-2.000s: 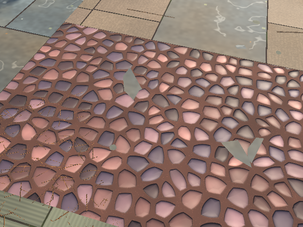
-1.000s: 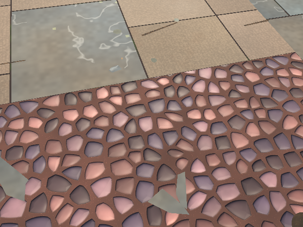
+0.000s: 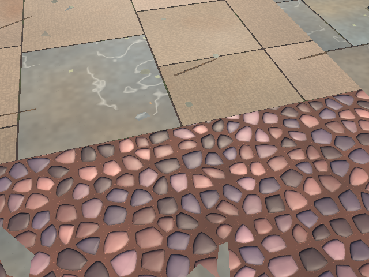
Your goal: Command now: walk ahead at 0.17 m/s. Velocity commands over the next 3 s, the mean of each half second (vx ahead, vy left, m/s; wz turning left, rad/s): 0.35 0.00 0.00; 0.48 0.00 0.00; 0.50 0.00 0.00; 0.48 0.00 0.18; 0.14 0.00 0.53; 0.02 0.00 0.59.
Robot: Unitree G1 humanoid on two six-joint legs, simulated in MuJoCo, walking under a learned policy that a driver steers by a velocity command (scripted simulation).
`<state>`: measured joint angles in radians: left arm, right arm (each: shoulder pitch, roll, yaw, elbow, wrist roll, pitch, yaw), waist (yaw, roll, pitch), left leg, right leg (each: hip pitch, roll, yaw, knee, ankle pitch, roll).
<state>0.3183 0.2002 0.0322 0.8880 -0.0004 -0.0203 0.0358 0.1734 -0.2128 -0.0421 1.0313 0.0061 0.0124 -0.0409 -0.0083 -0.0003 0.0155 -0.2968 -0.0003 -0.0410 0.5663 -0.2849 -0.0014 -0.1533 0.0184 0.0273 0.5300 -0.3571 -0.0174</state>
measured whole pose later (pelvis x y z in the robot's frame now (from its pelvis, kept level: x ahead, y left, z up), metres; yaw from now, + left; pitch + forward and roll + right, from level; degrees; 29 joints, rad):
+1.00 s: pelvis +0.45 -0.03 +0.01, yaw +0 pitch +1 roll -2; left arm 0.36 0.24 0.04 0.98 0.00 -0.10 -0.01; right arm 0.10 -0.27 -0.05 0.87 0.01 -0.08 0.00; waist 0.06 0.04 0.00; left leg -0.70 0.14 -0.04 0.77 0.03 0.01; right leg -0.04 0.09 -0.06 0.20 -0.18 -0.07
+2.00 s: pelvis +1.02 -0.04 +0.01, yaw +7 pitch +1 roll -1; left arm 0.25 0.24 0.06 0.96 0.02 -0.10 -0.01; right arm 0.21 -0.29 -0.08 0.89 0.03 -0.04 -0.02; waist 0.03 0.05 0.03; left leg -0.63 0.10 -0.06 1.05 -0.23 0.02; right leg -0.15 0.02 -0.16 0.31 -0.17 -0.05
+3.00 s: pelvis +1.21 -0.02 +0.01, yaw +41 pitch +1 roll +1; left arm 0.15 0.26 0.06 0.78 0.01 0.01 0.04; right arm 0.20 -0.33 -0.10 0.63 0.02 0.07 -0.01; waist 0.02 0.03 0.05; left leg -0.50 0.01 -0.04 0.97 -0.37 -0.09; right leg -0.22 -0.06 -0.07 0.43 -0.23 0.00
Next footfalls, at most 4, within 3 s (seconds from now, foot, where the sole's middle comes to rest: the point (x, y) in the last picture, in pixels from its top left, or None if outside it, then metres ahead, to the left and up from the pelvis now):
0.64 right None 0.45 -0.12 -0.77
1.20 left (162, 219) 0.76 0.12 -0.77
1.76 right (216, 159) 1.07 -0.13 -0.77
2.24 left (164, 131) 1.25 0.12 -0.77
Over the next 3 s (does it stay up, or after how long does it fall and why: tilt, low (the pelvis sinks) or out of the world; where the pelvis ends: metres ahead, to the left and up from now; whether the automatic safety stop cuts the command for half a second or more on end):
stays up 1.21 -0.02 0.01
